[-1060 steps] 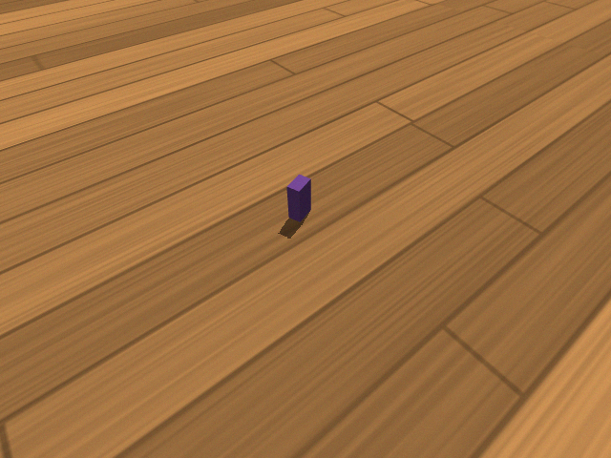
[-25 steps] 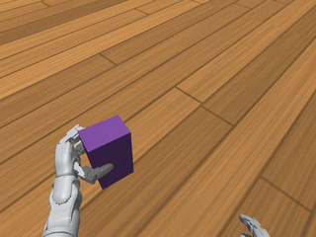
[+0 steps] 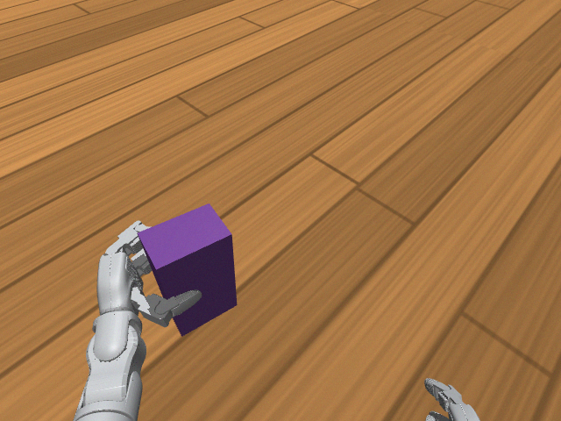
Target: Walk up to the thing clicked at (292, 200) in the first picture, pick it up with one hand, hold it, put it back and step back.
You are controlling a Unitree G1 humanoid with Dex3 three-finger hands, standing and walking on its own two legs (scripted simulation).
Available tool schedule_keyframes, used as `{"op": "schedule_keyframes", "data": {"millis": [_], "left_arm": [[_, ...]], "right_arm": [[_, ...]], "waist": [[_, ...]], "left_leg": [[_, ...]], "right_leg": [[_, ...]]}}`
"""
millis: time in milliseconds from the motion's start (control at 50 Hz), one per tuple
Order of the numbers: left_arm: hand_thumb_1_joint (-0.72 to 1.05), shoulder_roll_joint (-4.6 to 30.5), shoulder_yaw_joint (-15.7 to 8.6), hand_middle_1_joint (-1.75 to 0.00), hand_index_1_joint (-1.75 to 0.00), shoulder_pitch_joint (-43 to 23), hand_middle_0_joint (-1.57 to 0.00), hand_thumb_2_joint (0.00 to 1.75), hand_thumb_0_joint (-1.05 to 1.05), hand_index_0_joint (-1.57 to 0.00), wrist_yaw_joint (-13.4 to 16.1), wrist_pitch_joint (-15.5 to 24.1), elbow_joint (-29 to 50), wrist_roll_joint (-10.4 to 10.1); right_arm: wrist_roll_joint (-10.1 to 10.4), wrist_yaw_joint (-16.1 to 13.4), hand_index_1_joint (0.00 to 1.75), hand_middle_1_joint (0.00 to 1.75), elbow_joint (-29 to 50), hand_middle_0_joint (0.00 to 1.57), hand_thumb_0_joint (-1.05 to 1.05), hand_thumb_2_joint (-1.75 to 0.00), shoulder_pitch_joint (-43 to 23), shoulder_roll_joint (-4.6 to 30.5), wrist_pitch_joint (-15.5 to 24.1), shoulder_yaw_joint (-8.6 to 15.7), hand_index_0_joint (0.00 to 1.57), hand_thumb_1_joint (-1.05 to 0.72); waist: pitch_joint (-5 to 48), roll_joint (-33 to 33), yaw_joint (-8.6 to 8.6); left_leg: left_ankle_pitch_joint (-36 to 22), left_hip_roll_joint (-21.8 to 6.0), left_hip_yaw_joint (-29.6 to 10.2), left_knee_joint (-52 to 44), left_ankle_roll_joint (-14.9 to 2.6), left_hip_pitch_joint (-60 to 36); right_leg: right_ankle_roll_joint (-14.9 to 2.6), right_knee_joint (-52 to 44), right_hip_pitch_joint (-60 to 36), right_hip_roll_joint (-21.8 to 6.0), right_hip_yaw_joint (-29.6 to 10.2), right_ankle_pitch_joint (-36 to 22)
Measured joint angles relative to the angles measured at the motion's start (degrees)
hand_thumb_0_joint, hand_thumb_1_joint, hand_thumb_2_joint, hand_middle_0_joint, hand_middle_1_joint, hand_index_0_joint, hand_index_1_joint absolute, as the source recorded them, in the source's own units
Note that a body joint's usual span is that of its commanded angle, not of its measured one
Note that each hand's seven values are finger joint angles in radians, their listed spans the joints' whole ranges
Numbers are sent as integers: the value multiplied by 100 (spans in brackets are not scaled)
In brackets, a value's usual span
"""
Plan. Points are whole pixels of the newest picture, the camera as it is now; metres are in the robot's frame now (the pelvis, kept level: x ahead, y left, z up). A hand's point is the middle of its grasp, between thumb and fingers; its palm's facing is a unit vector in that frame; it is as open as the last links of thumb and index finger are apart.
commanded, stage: crouch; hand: left
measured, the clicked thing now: (194, 274) +0.33 +0.15 +0.03
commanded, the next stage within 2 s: lower in 1.84 s
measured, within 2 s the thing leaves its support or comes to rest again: neither
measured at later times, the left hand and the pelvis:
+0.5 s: hand (179, 312) +0.34 +0.21 -0.13, palm faces +0.26 -0.96 -0.02, open 10.4 cm; pelvis -0.02 +0.00 -0.12, yaw -1 degrees
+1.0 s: hand (191, 344) +0.36 +0.23 -0.36, palm faces +0.30 -0.95 -0.05, open 10.4 cm; pelvis -0.07 +0.00 -0.31, yaw -4 degrees
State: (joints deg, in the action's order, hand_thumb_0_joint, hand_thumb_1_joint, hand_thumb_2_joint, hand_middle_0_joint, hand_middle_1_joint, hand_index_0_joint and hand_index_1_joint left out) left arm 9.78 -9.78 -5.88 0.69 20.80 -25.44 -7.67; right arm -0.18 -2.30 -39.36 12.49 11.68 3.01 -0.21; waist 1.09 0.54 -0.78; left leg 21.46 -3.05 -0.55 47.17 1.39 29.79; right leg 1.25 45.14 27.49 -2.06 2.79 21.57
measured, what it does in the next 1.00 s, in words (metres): lowers itself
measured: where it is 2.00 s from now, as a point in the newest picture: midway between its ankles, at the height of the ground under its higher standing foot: outside the picture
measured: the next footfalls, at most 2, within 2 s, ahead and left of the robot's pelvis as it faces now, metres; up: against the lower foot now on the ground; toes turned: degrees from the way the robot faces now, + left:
none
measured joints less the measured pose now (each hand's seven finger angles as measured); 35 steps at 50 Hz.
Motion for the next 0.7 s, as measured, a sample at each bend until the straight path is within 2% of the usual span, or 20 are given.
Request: {"op": "schedule_keyframes", "data": {"millis": [120, 260, 400, 480, 700], "left_arm": [[-61, -51, -113, -126, -125, -115, -82, 103, 0, -81, 58, 217, -335, 30], [-61, -1, -297, -127, -125, -370, -82, 103, 0, -82, 32, 791, -1026, 109], [-61, 110, -557, -126, -124, -794, -82, 103, 0, -82, 4, 1686, -1805, 124], [-61, 216, -716, -125, -123, -1009, -83, 102, 0, -83, -39, 2069, -2114, 111], [-60, 450, -1196, -122, -121, -1549, -84, 100, 0, -84, -52, 2369, -2469, 75]], "right_arm": [[-48, 63, 30, 30, -4, 20, 1, -90, -51, -24, 22, 31, 20, -88], [-154, 191, 30, 30, -32, 20, 1, -90, -128, 9, 48, 108, 20, -87], [-280, 336, 30, 30, -8, 20, 1, -90, -164, 131, 78, 171, 20, -88], [-326, 399, 30, 30, -36, 20, 1, -90, -237, 190, 51, 168, 20, -88], [-438, 565, 30, 30, -147, 20, 1, -91, -657, 162, -46, 75, 20, -90]], "waist": [[27, -40, -28], [93, -132, -74], [498, -160, -179], [777, -132, -239], [988, -61, -267]], "left_leg": [[37, 2, 4, 155, -6, 256], [229, 0, -37, 807, -6, 1128], [700, -16, -139, 2238, 9, 2900], [1045, -31, -222, 3237, 24, 4029], [1585, -43, -396, 5302, 39, 6374]], "right_leg": [[2, 169, 266, -5, -15, 41], [-8, 834, 1134, -14, -14, 248], [-5, 2247, 2875, -17, -5, 727], [-8, 3227, 3979, -9, 7, 1072], [-37, 5273, 6296, 22, 10, 1617]]}}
